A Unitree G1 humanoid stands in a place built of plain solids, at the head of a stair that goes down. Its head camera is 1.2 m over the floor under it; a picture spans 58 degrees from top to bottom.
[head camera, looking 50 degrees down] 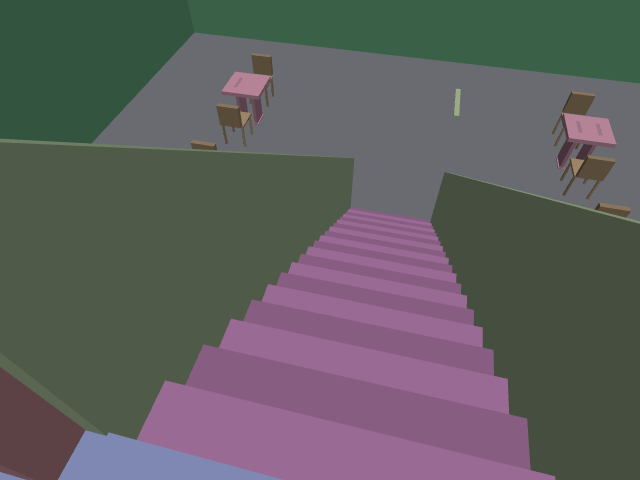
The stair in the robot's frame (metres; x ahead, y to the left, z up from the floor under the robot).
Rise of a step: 0.18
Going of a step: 0.22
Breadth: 1.21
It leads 13 degrees to the right of straight ahead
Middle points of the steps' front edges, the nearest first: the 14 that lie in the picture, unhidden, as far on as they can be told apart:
0.42 -0.08 -0.18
0.64 -0.13 -0.35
0.85 -0.19 -0.53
1.07 -0.24 -0.71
1.28 -0.29 -0.89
1.50 -0.34 -1.07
1.71 -0.39 -1.24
1.93 -0.44 -1.42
2.14 -0.49 -1.60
2.36 -0.54 -1.78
2.57 -0.60 -1.95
2.78 -0.65 -2.13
3.00 -0.70 -2.31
3.21 -0.75 -2.49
